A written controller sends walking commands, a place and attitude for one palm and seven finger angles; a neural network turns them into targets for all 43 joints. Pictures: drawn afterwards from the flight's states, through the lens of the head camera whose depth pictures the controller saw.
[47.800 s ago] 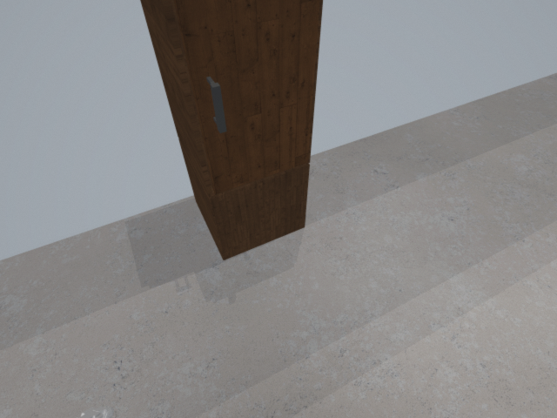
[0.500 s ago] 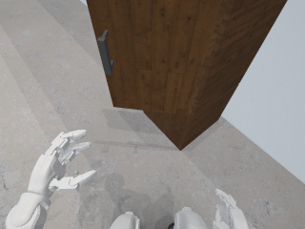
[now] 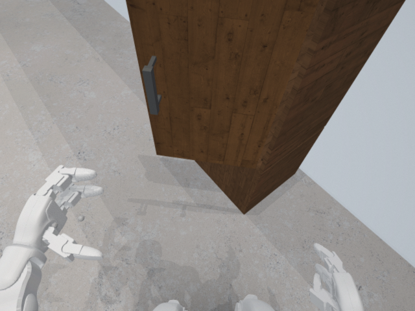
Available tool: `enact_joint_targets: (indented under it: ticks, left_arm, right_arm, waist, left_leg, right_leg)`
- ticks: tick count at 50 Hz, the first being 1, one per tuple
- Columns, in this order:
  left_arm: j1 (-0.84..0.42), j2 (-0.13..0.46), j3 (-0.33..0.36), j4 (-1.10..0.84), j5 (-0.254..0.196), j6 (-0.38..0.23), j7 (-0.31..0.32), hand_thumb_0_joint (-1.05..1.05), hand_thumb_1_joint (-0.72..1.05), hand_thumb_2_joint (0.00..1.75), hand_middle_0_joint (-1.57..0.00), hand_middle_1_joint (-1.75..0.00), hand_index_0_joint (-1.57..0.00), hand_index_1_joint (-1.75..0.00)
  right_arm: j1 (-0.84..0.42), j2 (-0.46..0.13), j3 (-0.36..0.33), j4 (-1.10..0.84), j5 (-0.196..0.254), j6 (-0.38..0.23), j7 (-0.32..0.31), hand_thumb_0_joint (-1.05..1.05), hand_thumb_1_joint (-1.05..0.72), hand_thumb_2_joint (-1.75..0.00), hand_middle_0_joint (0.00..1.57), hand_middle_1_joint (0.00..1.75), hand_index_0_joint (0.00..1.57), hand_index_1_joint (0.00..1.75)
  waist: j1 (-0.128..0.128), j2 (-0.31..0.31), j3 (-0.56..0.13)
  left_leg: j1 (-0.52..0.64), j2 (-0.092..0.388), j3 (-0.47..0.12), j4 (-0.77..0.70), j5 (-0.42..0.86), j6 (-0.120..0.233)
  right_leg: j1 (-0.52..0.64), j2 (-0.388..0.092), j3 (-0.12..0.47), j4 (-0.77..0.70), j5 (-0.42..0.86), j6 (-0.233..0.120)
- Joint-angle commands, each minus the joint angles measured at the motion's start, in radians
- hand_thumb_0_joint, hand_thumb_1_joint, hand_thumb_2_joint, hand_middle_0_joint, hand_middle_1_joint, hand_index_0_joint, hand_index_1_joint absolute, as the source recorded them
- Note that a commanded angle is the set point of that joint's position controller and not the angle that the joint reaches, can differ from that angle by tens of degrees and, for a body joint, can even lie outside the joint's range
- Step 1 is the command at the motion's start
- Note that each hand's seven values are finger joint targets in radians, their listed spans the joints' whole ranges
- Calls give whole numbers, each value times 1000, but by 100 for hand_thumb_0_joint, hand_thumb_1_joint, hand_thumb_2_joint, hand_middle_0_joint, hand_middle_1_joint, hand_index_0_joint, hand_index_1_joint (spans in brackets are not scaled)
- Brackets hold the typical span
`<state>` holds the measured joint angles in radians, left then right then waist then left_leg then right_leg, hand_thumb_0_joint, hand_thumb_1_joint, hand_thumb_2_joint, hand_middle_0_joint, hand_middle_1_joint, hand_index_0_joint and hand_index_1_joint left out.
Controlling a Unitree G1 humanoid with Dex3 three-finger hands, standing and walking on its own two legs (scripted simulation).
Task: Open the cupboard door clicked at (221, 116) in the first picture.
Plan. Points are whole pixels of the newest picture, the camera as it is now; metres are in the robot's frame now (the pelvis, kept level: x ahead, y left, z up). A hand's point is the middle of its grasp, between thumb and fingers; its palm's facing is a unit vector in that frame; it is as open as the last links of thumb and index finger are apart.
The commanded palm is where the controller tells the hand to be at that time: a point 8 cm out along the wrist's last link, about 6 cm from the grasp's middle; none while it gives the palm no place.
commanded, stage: raise the hand with hooked fingers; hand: left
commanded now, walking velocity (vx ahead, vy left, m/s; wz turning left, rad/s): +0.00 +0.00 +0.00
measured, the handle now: (153, 86) +0.60 +0.18 +0.05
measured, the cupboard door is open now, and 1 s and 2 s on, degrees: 43 43 43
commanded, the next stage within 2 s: move the hooked fingers beside the handle in 0.84 s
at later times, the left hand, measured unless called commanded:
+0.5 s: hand (64, 189) +0.30 +0.27 +0.08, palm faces -0.05 -1.00 -0.03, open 14.0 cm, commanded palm +0.27 +0.31 +0.08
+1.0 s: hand (67, 197) +0.28 +0.26 +0.07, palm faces -0.05 -1.00 -0.02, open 14.0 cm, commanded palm +0.27 +0.31 +0.07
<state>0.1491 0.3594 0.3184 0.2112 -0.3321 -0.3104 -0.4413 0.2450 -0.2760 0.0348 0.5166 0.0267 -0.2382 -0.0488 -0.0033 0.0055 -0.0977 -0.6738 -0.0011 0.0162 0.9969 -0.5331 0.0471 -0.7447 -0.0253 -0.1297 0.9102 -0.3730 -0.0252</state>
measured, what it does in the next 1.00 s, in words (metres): stands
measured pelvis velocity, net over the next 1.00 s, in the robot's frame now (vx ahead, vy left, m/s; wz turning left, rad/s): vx -0.01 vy -0.01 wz -0.01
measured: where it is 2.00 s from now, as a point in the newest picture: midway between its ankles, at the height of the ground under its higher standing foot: outside the picture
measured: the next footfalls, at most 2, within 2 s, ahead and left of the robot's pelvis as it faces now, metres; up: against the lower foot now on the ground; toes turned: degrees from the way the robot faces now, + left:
none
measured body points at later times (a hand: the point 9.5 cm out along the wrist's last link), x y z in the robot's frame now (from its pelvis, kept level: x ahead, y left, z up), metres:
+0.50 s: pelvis +0.00 +0.00 +0.01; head +0.06 +0.01 +0.46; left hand +0.29 +0.32 +0.08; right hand +0.14 -0.26 -0.07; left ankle -0.02 +0.08 -0.68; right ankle +0.04 -0.11 -0.68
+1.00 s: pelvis -0.01 -0.01 +0.01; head +0.05 +0.01 +0.46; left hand +0.28 +0.32 +0.07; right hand +0.15 -0.25 -0.07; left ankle -0.02 +0.08 -0.68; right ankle +0.04 -0.11 -0.68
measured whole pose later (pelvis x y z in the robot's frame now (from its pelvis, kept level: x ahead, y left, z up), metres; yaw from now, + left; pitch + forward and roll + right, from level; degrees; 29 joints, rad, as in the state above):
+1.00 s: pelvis -0.01 -0.01 +0.01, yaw -1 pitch +11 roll -2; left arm -0.06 0.43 0.44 0.48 -0.36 -0.29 -0.59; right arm 0.28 -0.28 0.06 0.55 0.02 -0.21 -0.05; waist -0.01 0.01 -0.08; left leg -0.63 0.01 0.02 0.93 -0.49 0.04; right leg -0.70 -0.01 -0.12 0.84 -0.33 -0.03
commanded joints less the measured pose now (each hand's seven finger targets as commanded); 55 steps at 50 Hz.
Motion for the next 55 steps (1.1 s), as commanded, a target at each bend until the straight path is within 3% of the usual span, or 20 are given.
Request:
enact_joint_targets:
  ticks: [1, 4, 7, 10, 14, 17, 20, 23, 26, 31, 35, 39, 47, 50, 51, 52, 54, 55]
  left_arm:
    - [-191, 227, 130, -145, -38, -39, -38, 0, -50, 30, -30, -120, -30, -120]
    - [-227, 241, 144, -119, -45, -34, -61, 0, -50, 30, -30, -120, -30, -120]
    - [-272, 279, 170, -107, -49, -37, -85, 0, -50, 30, -30, -120, -30, -120]
    - [-294, 301, 190, -54, -58, -31, -100, 0, -50, 30, -30, -120, -30, -120]
    - [-346, 317, 204, 10, -62, -23, -125, 0, -50, 30, -30, -120, -30, -120]
    - [-403, 369, 233, 24, -58, -25, -140, 0, -50, 30, -30, -120, -30, -120]
    - [-338, 325, 212, 52, -69, -26, -150, 0, -50, 30, -30, -120, -30, -120]
    - [-329, 315, 212, 75, -75, -24, -154, 0, -50, 30, -30, -120, -30, -120]
    - [-374, 352, 233, 54, -68, -35, -146, 0, -50, 30, -30, -120, -30, -120]
    - [-381, 364, 230, 8, -53, -57, -126, 0, -50, 30, -30, -120, -30, -120]
    - [-369, 352, 234, 43, -64, -58, -124, 0, -50, 30, -30, -120, -30, -120]
    - [-394, 329, 204, 67, -59, -47, -141, 0, -50, 30, -30, -120, -30, -120]
    - [-392, 350, 223, 55, -66, -48, -150, 0, -50, 30, -30, -120, -30, -120]
    - [-538, 367, 211, 89, -57, -49, -144, 0, -50, 30, -30, -120, -30, -120]
    - [-555, 373, 211, 89, -50, -52, -145, 0, -50, 30, -30, -120, -30, -120]
    - [-575, 341, 174, 86, -45, -54, -148, 0, -50, 30, -30, -120, -30, -120]
    - [-573, 339, 168, 102, -38, -51, -146, 0, -50, 30, -30, -120, -30, -120]
    - [-588, 354, 173, 134, -38, -45, -148, 0, -50, 30, -30, -120, -30, -120]
  right_arm:
    - [15, -154, -52, -117, 7, -36, -19, 0, -90, -90, 20, 30, 20, 30]
    - [14, -153, -51, -114, 6, -36, -20, 0, -90, -90, 20, 30, 20, 30]
    - [19, -154, -49, -105, 3, -36, -20, 0, -90, -90, 20, 30, 20, 30]
    - [26, -161, -47, -100, 1, -34, -19, 0, -90, -90, 20, 30, 20, 30]
    - [28, -162, -48, -93, 8, -26, -23, 0, -90, -90, 20, 30, 20, 30]
    - [31, -166, -47, -93, 6, -20, -26, 0, -90, -90, 20, 30, 20, 30]
    - [40, -166, -50, -100, 3, -26, -18, 0, -90, -90, 20, 30, 20, 30]
    - [46, -169, -54, -99, 5, -20, -11, 0, -90, -90, 20, 30, 20, 30]
    - [42, -173, -54, -106, 3, -15, -10, 0, -90, -90, 20, 30, 20, 30]
    - [45, -165, -52, -107, 2, -16, -11, 0, -90, -90, 20, 30, 20, 30]
    - [40, -165, -50, -109, 1, -16, -16, 0, -90, -90, 20, 30, 20, 30]
    - [30, -164, -47, -108, 9, -16, -22, 0, -90, -90, 20, 30, 20, 30]
    - [33, -161, -44, -108, 4, -21, -22, 0, -90, -90, 20, 30, 20, 30]
    - [35, -167, -40, -87, 4, -17, -33, 0, -90, -90, 20, 30, 20, 30]
    - [43, -167, -41, -84, 4, -17, -36, 0, -90, -90, 20, 30, 20, 30]
    - [43, -163, -41, -84, 6, -20, -37, 0, -90, -90, 20, 30, 20, 30]
    - [58, -166, -44, -78, 4, -22, -39, 0, -90, -90, 20, 30, 20, 30]
    - [66, -171, -43, -75, 3, -18, -39, 0, -90, -90, 20, 30, 20, 30]
  waist:
    - [-9, 74, -230]
    - [-7, 68, -243]
    - [0, 118, -270]
    - [-3, 71, -256]
    - [-5, 74, -241]
    - [0, 103, -264]
    - [7, 75, -264]
    - [-1, 35, -245]
    - [2, 63, -247]
    - [0, 129, -249]
    - [-3, 73, -220]
    - [-10, 83, -201]
    - [-5, 68, -238]
    - [-31, 90, -186]
    - [-28, 100, -221]
    - [-31, 128, -240]
    - [-29, 108, -274]
    - [-35, 79, -261]
  left_leg:
    - [57, 1, -63, -181, 433, -51]
    - [61, 1, -63, -185, 442, -50]
    - [96, 5, -66, -187, 505, -57]
    - [86, 6, -70, -189, 511, -56]
    - [77, 5, -62, -211, 453, -52]
    - [92, 5, -63, -225, 445, -51]
    - [102, 6, -67, -226, 510, -53]
    - [72, 3, -55, -227, 457, -46]
    - [59, 0, -52, -233, 419, -42]
    - [92, 2, -53, -238, 417, -44]
    - [61, 2, -52, -238, 370, -40]
    - [38, -1, -48, -244, 294, -34]
    - [45, 0, -50, -225, 348, -35]
    - [25, 2, -52, -215, 302, -36]
    - [47, 2, -56, -219, 316, -37]
    - [66, 0, -56, -220, 333, -40]
    - [84, 3, -61, -217, 369, -44]
    - [70, 5, -62, -209, 379, -43]
  right_leg:
    - [256, 36, 66, -80, 237, -9]
    - [272, 32, 69, -90, 249, -6]
    - [282, 32, 72, -88, 281, -11]
    - [287, 39, 69, -92, 291, -13]
    - [286, 34, 76, -116, 245, -9]
    - [301, 33, 80, -123, 230, -14]
    - [309, 36, 75, -124, 269, -16]
    - [305, 33, 82, -136, 256, -8]
    - [316, 32, 91, -138, 225, -14]
    - [301, 34, 92, -139, 209, -16]
    - [304, 36, 96, -148, 180, -15]
    - [291, 27, 108, -166, 113, -10]
    - [315, 31, 107, -148, 175, -11]
    - [264, 35, 110, -145, 127, -15]
    - [265, 33, 106, -140, 139, -14]
    - [262, 31, 102, -133, 154, -14]
    - [266, 30, 96, -127, 186, -13]
    - [263, 36, 96, -124, 198, -15]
